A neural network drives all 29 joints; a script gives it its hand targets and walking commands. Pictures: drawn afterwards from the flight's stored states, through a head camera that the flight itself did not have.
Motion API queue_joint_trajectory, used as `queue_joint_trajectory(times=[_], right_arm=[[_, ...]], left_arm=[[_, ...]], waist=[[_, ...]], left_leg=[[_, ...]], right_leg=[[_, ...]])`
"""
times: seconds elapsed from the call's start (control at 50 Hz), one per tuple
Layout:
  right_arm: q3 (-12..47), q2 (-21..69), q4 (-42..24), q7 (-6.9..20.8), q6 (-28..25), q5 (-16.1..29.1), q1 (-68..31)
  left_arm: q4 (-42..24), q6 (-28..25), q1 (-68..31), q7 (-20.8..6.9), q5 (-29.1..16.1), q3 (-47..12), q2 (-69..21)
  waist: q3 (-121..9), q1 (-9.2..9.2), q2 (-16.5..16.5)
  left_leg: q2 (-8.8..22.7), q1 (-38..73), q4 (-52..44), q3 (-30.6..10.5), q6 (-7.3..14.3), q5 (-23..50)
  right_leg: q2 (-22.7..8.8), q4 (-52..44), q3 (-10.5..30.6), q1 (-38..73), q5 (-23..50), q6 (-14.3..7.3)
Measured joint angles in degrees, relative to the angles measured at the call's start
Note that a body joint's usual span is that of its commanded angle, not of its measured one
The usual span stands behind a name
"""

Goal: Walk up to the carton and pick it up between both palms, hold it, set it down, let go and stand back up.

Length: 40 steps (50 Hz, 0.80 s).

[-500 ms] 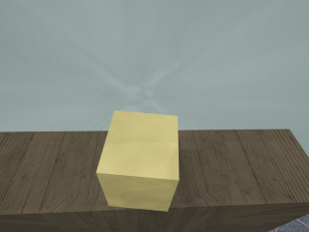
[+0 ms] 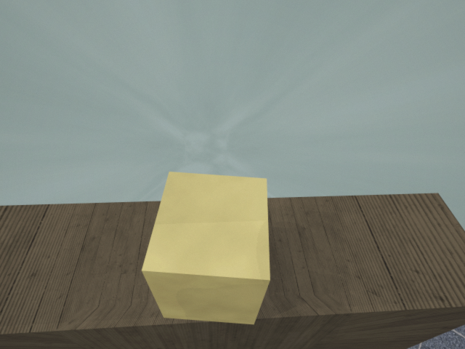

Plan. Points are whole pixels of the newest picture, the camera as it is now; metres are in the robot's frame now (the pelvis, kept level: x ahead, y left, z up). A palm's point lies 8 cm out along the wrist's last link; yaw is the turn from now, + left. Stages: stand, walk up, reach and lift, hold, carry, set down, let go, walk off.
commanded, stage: stand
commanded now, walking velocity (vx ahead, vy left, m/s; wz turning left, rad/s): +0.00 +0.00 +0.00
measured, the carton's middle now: (213, 250) +0.34 +0.04 -0.08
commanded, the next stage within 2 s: reach and lift in 0.30 s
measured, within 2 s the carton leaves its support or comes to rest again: neither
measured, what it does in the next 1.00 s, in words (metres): shifts its weight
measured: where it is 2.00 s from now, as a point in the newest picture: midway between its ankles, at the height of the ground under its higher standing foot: outside the picture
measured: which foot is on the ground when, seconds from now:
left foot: down 0.00-1.00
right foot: down 0.00-1.00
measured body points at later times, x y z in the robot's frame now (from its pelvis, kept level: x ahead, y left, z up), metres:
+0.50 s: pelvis -0.03 +0.00 -0.04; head +0.03 +0.02 +0.40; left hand +0.14 +0.25 -0.18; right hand +0.14 -0.25 -0.16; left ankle -0.05 +0.11 -0.74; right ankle -0.01 -0.10 -0.74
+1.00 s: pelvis -0.10 -0.01 -0.05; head -0.05 -0.01 +0.40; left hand +0.12 +0.25 -0.12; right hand +0.12 -0.18 -0.14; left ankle -0.06 +0.11 -0.74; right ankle -0.01 -0.10 -0.74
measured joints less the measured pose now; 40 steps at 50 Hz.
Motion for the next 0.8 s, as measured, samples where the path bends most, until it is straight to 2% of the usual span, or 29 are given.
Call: queue_joint_trajectory(times=[0.32, 0.34, 0.38, 0.4, 0.44, 0.5, 0.52, 0.56, 0.6, 0.66, 0.72, 0.76, 0.8], right_arm=[[0.0, 0.1, 0.2, -0.1, 0.0, 0.0, 0.4], [-0.7, 0.2, 0.0, 0.2, 0.6, -0.6, 0.1], [-5.3, 0.3, -1.9, 2.3, 5.8, -3.6, -5.2], [-7.0, -0.4, -4.1, 3.2, 9.3, -4.2, -8.8], [-7.4, -2.6, -11.7, 4.5, 16.3, -2.5, -14.7], [-1.9, -7.5, -21.4, 5.2, 22.1, 5.2, -22.0], [0.7, -8.8, -22.1, 5.2, 23.0, 8.1, -24.8], [5.4, -9.8, -22.1, 4.7, 24.9, 13.5, -29.7], [7.9, -8.6, -23.4, 3.0, 26.4, 17.3, -31.0], [9.1, -5.4, -26.1, 0.0, 26.1, 19.2, -26.8], [7.3, -2.4, -29.2, -1.3, 24.4, 16.4, -19.7], [4.9, -0.7, -32.7, -1.6, 23.4, 12.7, -15.1], [2.4, 1.0, -35.5, -1.4, 22.1, 8.8, -11.6]], left_arm=[[0.3, 0.1, -0.2, 0.2, -0.1, 0.2, 0.1], [0.0, 1.4, -0.4, -0.2, -0.6, 0.2, 0.2], [-1.8, 10.7, -5.3, -1.7, -3.4, -0.2, 2.2], [-3.4, 15.9, -9.1, -1.9, -4.8, -0.4, 3.9], [-9.7, 25.4, -16.3, -1.4, -6.9, -0.3, 7.2], [-22.7, 34.8, -24.2, -1.5, -6.3, 2.5, 9.9], [-25.9, 36.9, -26.3, -2.1, -5.5, 3.4, 10.2], [-27.9, 43.7, -28.1, -3.7, -1.9, 4.9, 9.8], [-31.6, 46.2, -25.1, -6.5, 1.0, 7.3, 7.5], [-44.8, 49.0, -15.4, -9.1, 3.7, 7.7, 3.3], [-54.5, 49.7, -6.9, -9.5, 5.2, 5.5, 2.0], [-55.9, 48.0, -4.2, -9.1, 5.4, 4.5, 2.9], [-53.8, 44.9, -4.2, -8.1, 5.0, 3.9, 4.8]], waist=[[0.3, -0.16, 0.2], [-0.3, -0.39, 0.2], [-1.1, -2.12, -0.5], [-0.2, -2.65, -1.1], [0.6, -2.04, -2.1], [-1.8, -1.20, -3.2], [-2.9, -1.62, -3.2], [-4.2, -2.65, -2.5], [-3.8, -2.48, -1.4], [-2.4, -2.38, -0.9], [0.1, -1.38, -1.2], [2.1, -0.40, -1.4], [2.9, 0.46, -1.3]], left_leg=[[-0.1, 0.5, 0.0, -0.1, 0.1, -0.4], [0.0, -0.8, 0.8, -0.1, 0.0, -0.6], [-0.3, -8.9, 8.6, -0.7, 0.0, -3.0], [-0.3, -12.1, 12.3, -0.5, -0.1, -4.3], [0.0, -17.8, 18.7, 0.4, -0.2, -6.4], [0.4, -25.0, 24.9, 0.7, -0.5, -6.3], [0.3, -26.8, 26.7, 0.3, -0.6, -7.7], [0.6, -27.6, 28.2, -0.2, -0.5, -9.5], [1.5, -25.1, 26.6, -0.4, 0.0, -9.0], [1.9, -19.8, 21.5, -1.1, -0.5, -6.6], [1.8, -16.4, 17.6, -1.4, -0.8, -4.2], [1.6, -16.5, 17.0, -1.4, -0.7, -3.2], [1.9, -19.1, 18.4, -1.1, -0.4, -3.1]], right_leg=[[-0.1, 0.1, 0.1, 0.4, -0.5, 0.2], [-0.2, 0.9, -0.1, -0.7, -0.8, 0.2], [-0.9, 8.2, -0.9, -8.4, -3.3, 0.1], [-1.2, 12.1, -1.0, -11.5, -5.0, 0.0], [-1.4, 18.4, -0.4, -17.5, -6.6, 0.2], [-1.3, 24.5, -0.1, -24.8, -8.1, 0.1], [-1.3, 26.0, -0.4, -26.4, -8.3, -0.2], [-1.1, 25.9, -1.0, -26.4, -8.8, -0.4], [-0.1, 23.2, -1.2, -23.6, -7.1, -0.5], [0.5, 16.7, -1.9, -17.4, -3.9, -0.6], [0.5, 12.2, -2.3, -13.5, -1.9, -0.6], [0.3, 11.8, -2.4, -13.6, -1.0, -0.7], [0.2, 12.9, -2.6, -16.0, -0.6, -0.8]])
